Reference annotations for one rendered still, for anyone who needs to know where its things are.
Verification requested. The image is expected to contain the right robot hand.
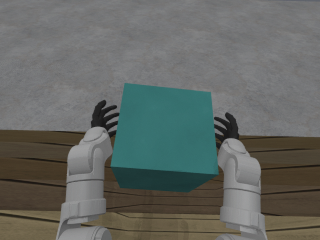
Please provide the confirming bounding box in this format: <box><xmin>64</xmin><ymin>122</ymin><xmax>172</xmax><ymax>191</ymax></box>
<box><xmin>214</xmin><ymin>112</ymin><xmax>239</xmax><ymax>150</ymax></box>

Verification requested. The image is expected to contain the left robot hand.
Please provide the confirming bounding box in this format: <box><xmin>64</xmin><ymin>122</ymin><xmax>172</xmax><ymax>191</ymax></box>
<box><xmin>91</xmin><ymin>100</ymin><xmax>120</xmax><ymax>138</ymax></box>

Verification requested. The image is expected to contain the carton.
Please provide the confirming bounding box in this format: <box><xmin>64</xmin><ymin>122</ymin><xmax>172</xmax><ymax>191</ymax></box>
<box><xmin>110</xmin><ymin>83</ymin><xmax>219</xmax><ymax>193</ymax></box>

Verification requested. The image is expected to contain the left robot forearm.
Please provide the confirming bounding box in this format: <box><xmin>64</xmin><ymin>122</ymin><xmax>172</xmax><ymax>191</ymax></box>
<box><xmin>56</xmin><ymin>126</ymin><xmax>113</xmax><ymax>240</ymax></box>

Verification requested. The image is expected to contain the robot left upper arm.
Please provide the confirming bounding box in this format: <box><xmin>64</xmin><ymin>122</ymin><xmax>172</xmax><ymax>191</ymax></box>
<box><xmin>58</xmin><ymin>225</ymin><xmax>112</xmax><ymax>240</ymax></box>

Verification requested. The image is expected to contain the right robot forearm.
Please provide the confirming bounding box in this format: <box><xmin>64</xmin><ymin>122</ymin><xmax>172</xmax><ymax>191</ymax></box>
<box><xmin>217</xmin><ymin>138</ymin><xmax>268</xmax><ymax>240</ymax></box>

